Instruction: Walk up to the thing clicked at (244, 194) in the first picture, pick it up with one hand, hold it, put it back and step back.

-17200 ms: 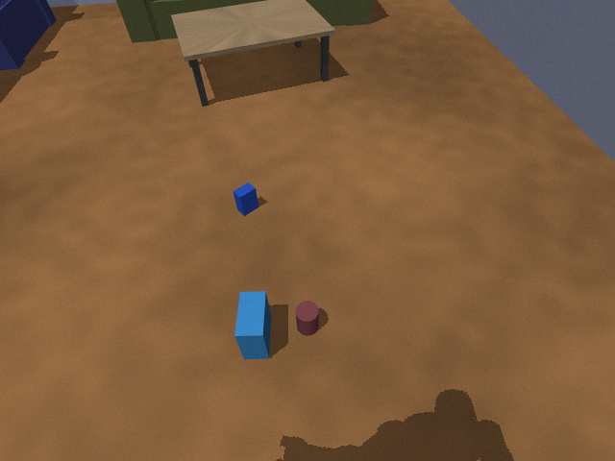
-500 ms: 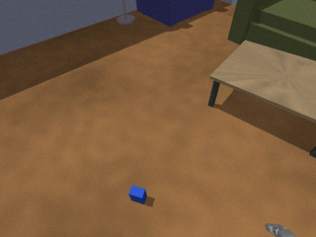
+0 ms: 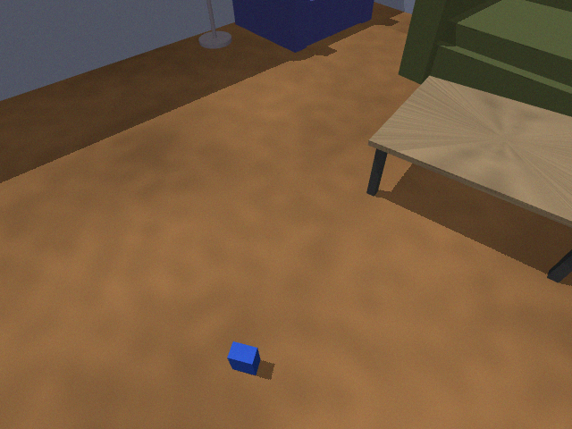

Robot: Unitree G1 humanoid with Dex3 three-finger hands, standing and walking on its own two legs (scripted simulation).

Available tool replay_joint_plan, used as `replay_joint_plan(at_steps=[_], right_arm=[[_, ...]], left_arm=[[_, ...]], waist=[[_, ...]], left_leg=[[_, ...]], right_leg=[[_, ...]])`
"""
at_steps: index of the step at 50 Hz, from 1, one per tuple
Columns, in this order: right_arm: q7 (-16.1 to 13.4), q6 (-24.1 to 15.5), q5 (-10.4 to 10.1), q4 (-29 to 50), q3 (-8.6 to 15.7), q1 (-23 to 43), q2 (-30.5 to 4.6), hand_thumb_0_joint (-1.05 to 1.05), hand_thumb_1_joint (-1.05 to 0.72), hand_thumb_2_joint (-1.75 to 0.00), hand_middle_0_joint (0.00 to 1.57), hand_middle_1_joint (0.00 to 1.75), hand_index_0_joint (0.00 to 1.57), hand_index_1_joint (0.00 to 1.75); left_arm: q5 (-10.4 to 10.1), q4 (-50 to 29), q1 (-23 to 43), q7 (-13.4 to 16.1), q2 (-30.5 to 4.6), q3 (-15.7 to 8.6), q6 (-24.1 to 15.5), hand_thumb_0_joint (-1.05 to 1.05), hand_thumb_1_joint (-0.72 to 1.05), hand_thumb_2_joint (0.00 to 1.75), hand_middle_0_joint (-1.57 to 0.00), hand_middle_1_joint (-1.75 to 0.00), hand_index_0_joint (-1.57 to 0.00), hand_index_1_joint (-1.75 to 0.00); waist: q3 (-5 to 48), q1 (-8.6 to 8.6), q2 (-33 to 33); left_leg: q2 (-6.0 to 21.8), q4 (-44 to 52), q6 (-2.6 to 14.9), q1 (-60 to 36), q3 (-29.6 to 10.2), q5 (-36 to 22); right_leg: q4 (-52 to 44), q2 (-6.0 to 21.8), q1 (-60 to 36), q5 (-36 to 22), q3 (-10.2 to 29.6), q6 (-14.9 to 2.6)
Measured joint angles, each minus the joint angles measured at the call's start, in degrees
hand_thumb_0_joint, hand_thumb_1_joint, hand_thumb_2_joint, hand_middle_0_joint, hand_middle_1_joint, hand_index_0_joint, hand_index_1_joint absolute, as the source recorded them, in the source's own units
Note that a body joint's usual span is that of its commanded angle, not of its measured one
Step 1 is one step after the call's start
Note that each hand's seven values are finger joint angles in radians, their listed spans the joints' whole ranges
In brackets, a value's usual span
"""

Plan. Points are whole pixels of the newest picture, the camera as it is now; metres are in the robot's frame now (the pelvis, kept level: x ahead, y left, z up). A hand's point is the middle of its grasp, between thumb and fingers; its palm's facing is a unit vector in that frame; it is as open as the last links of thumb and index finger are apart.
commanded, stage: walk up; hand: left
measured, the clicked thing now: (244, 358) +0.44 +0.18 -0.72
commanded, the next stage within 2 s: stand in 0.18 s
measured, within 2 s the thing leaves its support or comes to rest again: neither
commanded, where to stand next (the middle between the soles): +0.10 -0.01 m, yaw -2 degrees
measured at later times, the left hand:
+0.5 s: hand out of the picture +0.08 +0.25 -0.16, palm faces -0.03 -0.94 -0.34, open 7.4 cm
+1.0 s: hand out of the picture +0.11 +0.24 -0.15, palm faces -0.03 -0.94 -0.34, open 7.4 cm
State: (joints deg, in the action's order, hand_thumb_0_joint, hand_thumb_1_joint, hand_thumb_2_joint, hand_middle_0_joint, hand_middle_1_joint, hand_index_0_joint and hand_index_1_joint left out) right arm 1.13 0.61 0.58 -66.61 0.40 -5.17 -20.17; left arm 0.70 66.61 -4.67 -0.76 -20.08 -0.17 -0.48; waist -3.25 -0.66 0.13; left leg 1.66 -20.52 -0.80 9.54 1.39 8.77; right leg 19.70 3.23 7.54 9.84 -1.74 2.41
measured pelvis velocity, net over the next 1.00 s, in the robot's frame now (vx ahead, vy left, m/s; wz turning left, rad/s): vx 0.03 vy -0.01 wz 0.01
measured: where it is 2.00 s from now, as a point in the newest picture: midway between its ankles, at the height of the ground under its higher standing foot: outside the picture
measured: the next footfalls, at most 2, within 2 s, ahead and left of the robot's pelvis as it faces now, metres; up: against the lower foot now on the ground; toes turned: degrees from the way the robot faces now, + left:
none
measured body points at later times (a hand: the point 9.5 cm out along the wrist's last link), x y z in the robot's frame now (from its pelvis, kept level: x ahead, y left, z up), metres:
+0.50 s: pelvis +0.02 -0.01 +0.00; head +0.02 -0.01 +0.45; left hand +0.09 +0.30 -0.13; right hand +0.10 -0.31 -0.13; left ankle +0.03 +0.13 -0.75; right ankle +0.01 -0.15 -0.75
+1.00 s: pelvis +0.03 -0.01 +0.00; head +0.04 -0.01 +0.45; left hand +0.11 +0.29 -0.13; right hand +0.11 -0.31 -0.13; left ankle +0.03 +0.13 -0.75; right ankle +0.01 -0.15 -0.75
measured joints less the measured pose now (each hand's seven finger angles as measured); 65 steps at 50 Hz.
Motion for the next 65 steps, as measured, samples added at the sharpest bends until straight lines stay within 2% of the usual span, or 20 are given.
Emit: replay_joint_plan(at_steps=[40, 65], right_arm=[[-0.6, -0.8, 0.2, 1.0, -0.6, 0.6, -0.3, 0.0, -0.91, -0.89, 0.2, 0.3, 0.2, 0.3], [-0.8, -0.9, 0.2, 1.3, -0.7, -0.1, -0.2, 0.0, -0.91, -0.89, 0.2, 0.3, 0.2, 0.3]], left_arm=[[0.1, -1.3, -1.1, 0.1, -0.2, 0.1, 0.0, 0.01, 0.9, 0.9, -0.2, -0.3, -0.2, -0.3], [0.2, -1.6, -1.5, 0.1, -0.1, 0.1, 0.2, 0.01, 0.9, 0.9, -0.2, -0.3, -0.2, -0.3]], waist=[[0.9, 0.19, 0.0], [0.9, 0.36, -0.1]], left_leg=[[0.7, 1.6, -0.98, -2.1, -0.6, 1.1], [0.5, 2.4, -0.86, -3.2, -0.3, 1.1]], right_leg=[[-1.5, -0.7, -2.2, 1.4, -0.8, -0.67], [-1.9, -0.5, -3.1, 1.5, -0.5, -0.56]])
